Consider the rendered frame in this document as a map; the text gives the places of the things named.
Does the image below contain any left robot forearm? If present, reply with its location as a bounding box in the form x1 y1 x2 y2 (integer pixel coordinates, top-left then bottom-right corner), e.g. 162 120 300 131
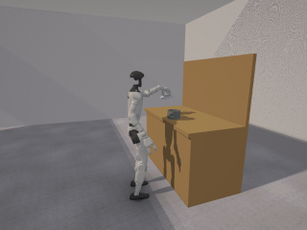
147 85 164 95

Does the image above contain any right robot upper arm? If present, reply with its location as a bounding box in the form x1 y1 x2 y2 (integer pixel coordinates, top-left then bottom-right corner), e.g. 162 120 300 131
128 92 141 119

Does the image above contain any pot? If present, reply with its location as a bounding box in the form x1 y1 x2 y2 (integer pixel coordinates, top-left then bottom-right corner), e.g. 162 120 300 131
167 109 181 120

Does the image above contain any right robot forearm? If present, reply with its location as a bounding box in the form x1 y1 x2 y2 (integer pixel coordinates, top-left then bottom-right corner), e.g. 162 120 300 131
130 113 148 139

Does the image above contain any robot right foot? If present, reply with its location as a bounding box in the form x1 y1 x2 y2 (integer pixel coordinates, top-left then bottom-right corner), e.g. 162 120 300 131
130 192 150 200

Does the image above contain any table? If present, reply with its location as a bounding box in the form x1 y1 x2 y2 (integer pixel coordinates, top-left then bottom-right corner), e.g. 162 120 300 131
144 53 257 208

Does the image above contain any left robot hand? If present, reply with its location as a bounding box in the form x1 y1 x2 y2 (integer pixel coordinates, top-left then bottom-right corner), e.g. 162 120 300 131
161 87 172 97

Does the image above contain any right robot hand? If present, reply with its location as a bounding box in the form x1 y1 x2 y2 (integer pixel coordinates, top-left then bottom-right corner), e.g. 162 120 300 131
143 137 157 155

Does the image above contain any lid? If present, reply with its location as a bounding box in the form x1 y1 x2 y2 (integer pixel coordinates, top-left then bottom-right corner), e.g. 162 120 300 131
160 95 174 100

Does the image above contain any humanoid robot torso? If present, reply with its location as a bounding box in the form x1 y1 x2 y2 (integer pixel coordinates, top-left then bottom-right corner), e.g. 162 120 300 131
127 90 143 137

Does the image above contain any left robot upper arm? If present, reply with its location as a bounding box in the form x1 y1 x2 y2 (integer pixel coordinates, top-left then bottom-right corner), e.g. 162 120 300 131
139 90 151 98

